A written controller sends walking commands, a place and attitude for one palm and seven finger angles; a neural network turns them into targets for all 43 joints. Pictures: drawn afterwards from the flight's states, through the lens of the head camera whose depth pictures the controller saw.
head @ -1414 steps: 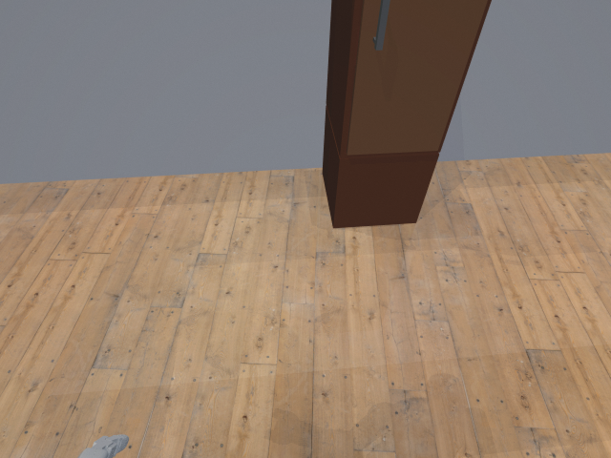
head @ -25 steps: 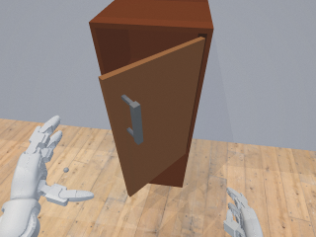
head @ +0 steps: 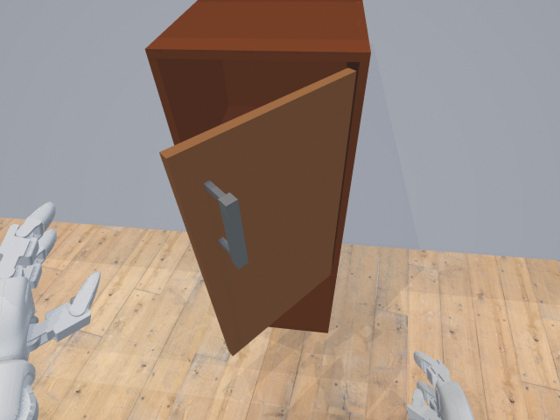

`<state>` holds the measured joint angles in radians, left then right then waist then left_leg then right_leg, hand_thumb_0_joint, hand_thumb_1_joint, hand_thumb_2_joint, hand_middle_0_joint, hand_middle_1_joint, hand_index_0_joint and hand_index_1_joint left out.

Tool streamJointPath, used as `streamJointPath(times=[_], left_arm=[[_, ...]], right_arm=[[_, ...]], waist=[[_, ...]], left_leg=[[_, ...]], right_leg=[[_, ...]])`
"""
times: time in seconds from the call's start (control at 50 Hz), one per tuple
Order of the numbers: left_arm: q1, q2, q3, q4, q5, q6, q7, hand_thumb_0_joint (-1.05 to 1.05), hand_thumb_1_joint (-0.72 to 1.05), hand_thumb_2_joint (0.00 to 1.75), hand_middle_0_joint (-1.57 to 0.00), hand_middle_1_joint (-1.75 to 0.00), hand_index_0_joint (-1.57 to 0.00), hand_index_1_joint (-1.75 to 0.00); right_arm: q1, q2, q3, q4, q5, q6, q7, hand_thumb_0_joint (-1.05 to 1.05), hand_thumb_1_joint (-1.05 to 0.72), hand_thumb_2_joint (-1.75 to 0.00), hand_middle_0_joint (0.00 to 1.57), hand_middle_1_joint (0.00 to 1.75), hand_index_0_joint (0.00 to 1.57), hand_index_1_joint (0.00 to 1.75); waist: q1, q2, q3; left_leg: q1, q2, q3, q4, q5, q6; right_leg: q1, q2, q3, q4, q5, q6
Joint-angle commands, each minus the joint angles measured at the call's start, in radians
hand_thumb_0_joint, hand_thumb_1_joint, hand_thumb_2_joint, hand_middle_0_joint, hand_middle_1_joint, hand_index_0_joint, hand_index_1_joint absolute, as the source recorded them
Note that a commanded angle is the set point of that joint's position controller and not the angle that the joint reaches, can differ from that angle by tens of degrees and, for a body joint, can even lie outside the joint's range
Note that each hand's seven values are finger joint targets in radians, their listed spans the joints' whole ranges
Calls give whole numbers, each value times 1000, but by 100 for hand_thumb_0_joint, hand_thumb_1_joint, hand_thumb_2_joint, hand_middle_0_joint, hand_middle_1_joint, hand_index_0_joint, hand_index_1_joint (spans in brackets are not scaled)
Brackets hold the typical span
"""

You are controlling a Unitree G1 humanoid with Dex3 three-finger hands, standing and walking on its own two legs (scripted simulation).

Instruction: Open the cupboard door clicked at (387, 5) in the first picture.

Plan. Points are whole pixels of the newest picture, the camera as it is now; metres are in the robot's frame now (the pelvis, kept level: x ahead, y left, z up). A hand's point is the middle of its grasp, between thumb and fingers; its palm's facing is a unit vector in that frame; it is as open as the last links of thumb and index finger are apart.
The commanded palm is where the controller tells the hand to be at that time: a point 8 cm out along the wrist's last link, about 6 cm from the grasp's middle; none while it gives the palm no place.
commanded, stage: draw the hand back to the body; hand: left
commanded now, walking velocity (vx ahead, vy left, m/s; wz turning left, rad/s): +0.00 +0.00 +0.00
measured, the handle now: (226, 226) +0.35 +0.13 +0.11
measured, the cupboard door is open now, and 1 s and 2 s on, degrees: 48 48 48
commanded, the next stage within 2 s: step back with the hand held close in 0.44 s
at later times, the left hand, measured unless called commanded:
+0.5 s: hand (74, 315) +0.17 +0.24 +0.15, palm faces +0.46 -0.79 -0.39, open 7.4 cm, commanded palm +0.12 +0.28 +0.16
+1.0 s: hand (37, 339) +0.14 +0.27 +0.16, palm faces +0.39 -0.76 -0.52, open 7.4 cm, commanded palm +0.08 +0.30 +0.17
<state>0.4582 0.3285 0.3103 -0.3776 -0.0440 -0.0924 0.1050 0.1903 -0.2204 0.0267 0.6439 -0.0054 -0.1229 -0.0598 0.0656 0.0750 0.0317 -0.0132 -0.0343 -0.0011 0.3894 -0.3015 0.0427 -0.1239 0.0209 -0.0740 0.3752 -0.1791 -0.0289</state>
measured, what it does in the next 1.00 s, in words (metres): shifts its weight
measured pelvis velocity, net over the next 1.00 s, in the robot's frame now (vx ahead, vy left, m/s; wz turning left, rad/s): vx -0.06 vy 0.01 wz -0.01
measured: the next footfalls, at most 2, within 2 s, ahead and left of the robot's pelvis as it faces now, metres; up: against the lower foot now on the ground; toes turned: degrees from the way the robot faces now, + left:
right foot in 1.72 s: -0.25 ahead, -0.12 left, +0.00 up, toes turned -4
left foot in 2.00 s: -0.25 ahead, +0.08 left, +0.00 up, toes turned +4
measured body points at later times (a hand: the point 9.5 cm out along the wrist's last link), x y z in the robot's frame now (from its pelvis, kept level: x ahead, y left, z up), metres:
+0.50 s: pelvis -0.02 -0.02 +0.00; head -0.04 -0.04 +0.45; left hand +0.14 +0.28 +0.17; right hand +0.17 -0.24 -0.09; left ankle -0.05 +0.09 -0.74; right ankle +0.02 -0.10 -0.74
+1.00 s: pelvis -0.06 +0.01 -0.01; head -0.04 +0.00 +0.44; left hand +0.12 +0.30 +0.18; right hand +0.11 -0.24 -0.09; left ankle -0.05 +0.09 -0.74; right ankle +0.02 -0.10 -0.74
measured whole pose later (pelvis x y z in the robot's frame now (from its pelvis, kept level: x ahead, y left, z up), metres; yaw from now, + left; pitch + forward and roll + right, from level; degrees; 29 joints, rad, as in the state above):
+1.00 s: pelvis -0.06 +0.01 -0.01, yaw -1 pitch +0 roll +1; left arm 0.55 0.42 0.43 -0.49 -0.02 -0.19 0.12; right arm 0.20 -0.23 -0.02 0.57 0.01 -0.05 -0.08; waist 0.01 -0.01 0.04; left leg -0.25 -0.07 0.03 0.52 -0.27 0.06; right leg -0.37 -0.02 -0.05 0.52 -0.15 -0.02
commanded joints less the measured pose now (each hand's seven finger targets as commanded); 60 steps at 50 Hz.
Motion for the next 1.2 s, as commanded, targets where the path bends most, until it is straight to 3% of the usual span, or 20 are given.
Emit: streamJointPath(times=[0.0, 0.04, 0.12, 0.26, 0.38, 0.46, 0.52, 0.54, 0.56, 0.58, 0.62, 0.7, 0.74, 0.86, 0.94, 1.0, 1.02, 1.1, 1.16, 1.18], left_arm=[[-88, 194, 146, -194, -7, -70, 21, 0, 83, 87, -20, -30, -20, -30], [-99, 211, 168, -188, -12, -73, 25, 0, 90, 90, -20, -30, -20, -30], [-114, 164, 114, -158, -11, -71, 15, 0, 90, 90, -20, -30, -20, -30], [-114, 205, 148, -185, -11, -85, 26, 0, 90, 90, -20, -30, -20, -30], [-126, 198, 144, -175, -11, -90, 25, 0, 90, 90, -20, -30, -20, -30], [-116, 190, 138, -145, -15, -93, 23, 0, 90, 90, -20, -30, -20, -30], [-126, 193, 137, -146, -13, -99, 22, 0, 90, 90, -20, -30, -20, -30], [-210, 217, 140, -252, -13, -111, 26, 0, 90, 90, -20, -30, -20, -30], [-250, 344, 283, -283, -2, -151, 36, 0, 90, 90, -20, -30, -20, -30], [-120, 249, 220, -174, -1, -150, 24, 0, 90, 90, -20, -30, -20, -30], [-47, 224, 200, -154, 4, -143, 18, 0, 90, 90, -20, -30, -20, -30], [38, 213, 191, -211, -2, -161, 25, 0, 90, 90, -20, -30, -20, -30], [76, 235, 212, -255, -3, -165, 34, 0, 90, 90, -20, -30, -20, -30], [67, 269, 253, -313, 4, -159, 48, 0, 90, 90, -20, -30, -20, -30], [60, 257, 249, -327, 15, -163, 45, 0, 90, 90, -20, -30, -20, -30], [41, 243, 243, -309, 24, -162, 41, 0, 90, 90, -20, -30, -20, -30], [26, 240, 241, -307, 30, -163, 43, 0, 90, 90, -20, -30, -20, -30], [-11, 249, 248, -282, 42, -169, 44, 0, 90, 90, -20, -30, -20, -30], [-17, 262, 248, -310, 32, -181, 54, 0, 90, 90, -20, -30, -20, -30], [-12, 267, 250, -320, 25, -185, 61, 0, 90, 90, -20, -30, -20, -30]], right_arm=[[-125, -102, -37, -153, 3, -46, -6, 0, -90, -90, 20, 30, 20, 30], [-124, -101, -39, -151, 4, -44, -8, 0, -90, -90, 20, 30, 20, 30], [-136, -103, -39, -151, 7, -42, -7, 0, -90, -90, 20, 30, 20, 30], [-140, -101, -39, -150, 1, -53, -10, 0, -90, -90, 20, 30, 20, 30], [-144, -96, -40, -142, 4, -55, -12, 0, -90, -90, 20, 30, 20, 30], [-149, -95, -41, -139, 5, -59, -12, 0, -90, -90, 20, 30, 20, 30], [-151, -96, -42, -137, 5, -64, -13, 0, -90, -90, 20, 30, 20, 30], [-165, -99, -39, -151, 6, -72, -12, 0, -90, -90, 20, 30, 20, 30], [-120, -116, -40, -186, 21, -56, -10, 0, -90, -90, 20, 30, 20, 30], [-108, -100, -47, -165, 12, -39, -8, 0, -90, -90, 20, 30, 20, 30], [-111, -99, -51, -169, 12, -21, -1, 0, -90, -90, 20, 30, 20, 30], [-102, -113, -62, -175, 16, -8, -6, 0, -90, -90, 20, 30, 20, 30], [-97, -119, -68, -187, 18, 2, -12, 0, -90, -90, 20, 30, 20, 30], [-111, -134, -81, -226, 15, 25, -28, 0, -90, -90, 20, 30, 20, 30], [-97, -144, -86, -241, 10, 24, -27, 0, -90, -90, 20, 30, 20, 30], [-100, -143, -87, -248, 7, 24, -23, 0, -90, -90, 20, 30, 20, 30], [-90, -143, -86, -249, 6, 25, -24, 0, -90, -90, 20, 30, 20, 30], [-74, -145, -88, -258, 12, 30, -18, 0, -90, -90, 20, 30, 20, 30], [-51, -124, -87, -247, 17, 30, -7, 0, -90, -90, 20, 30, 20, 30], [-49, -114, -82, -237, 16, 32, -5, 0, -90, -90, 20, 30, 20, 30]], waist=[[6, 7, -93], [7, -8, -102], [-5, -10, -43], [8, -12, -101], [2, 10, -68], [4, -32, -41], [2, -12, -37], [4, 28, -77], [-39, -34, 19], [-45, -113, -4], [-48, -147, -26], [-51, -48, -157], [-54, -25, -207], [-47, -38, -180], [-44, 41, -161], [-46, 34, -113], [-52, 1, -96], [-68, -108, -53], [-75, -244, -96], [-75, -266, -119]], left_leg=[[-122, 57, -37, -60, 405, -56], [-118, 56, -32, -63, 380, -49], [-129, 56, -31, -77, 294, -35], [-129, 46, -31, -75, 265, -26], [-129, 44, -22, -72, 230, -22], [-136, 47, -24, -77, 198, -16], [-133, 46, -23, -78, 165, -16], [-123, 43, -29, -76, 162, -16], [-214, 51, -51, -24, 73, 5], [-195, 45, -55, 27, 60, 7], [-180, 42, -45, 83, 66, 3], [-200, 54, -49, 94, 83, -8], [-199, 71, -54, 45, 156, -11], [-347, 139, -136, -21, 318, -10], [-446, 171, -155, -46, 258, -6], [-557, 194, -171, -75, 102, 24], [-607, 198, -175, -75, 36, 33], [-685, 128, -139, 30, -260, 47], [-448, 46, -75, 323, -206, 7], [-360, 38, -51, 428, -177, -6]], right_leg=[[151, -31, 59, -27, 210, -7], [153, -33, 60, -30, 205, -4], [116, -33, 62, -53, 135, -1], [161, -39, 72, -56, 126, 0], [136, -42, 84, -80, 87, 1], [120, -41, 86, -93, 37, 4], [107, -46, 92, -106, -9, 5], [125, -49, 98, -104, -10, 5], [-8, -100, 211, -165, -29, 2], [-37, -138, 221, -188, -71, -6], [-87, -173, 228, -200, -87, -17], [-48, -214, 203, -116, 38, -44], [-19, -187, 173, -40, 125, -27], [36, -96, 113, 147, 259, 13], [53, -78, 112, 245, 208, 19], [62, -70, 119, 297, 134, 27], [78, -74, 126, 310, 128, 28], [17, -143, 236, 193, 16, 0], [-237, -279, 378, -49, -240, -72], [-315, -324, 371, -101, -289, -91]])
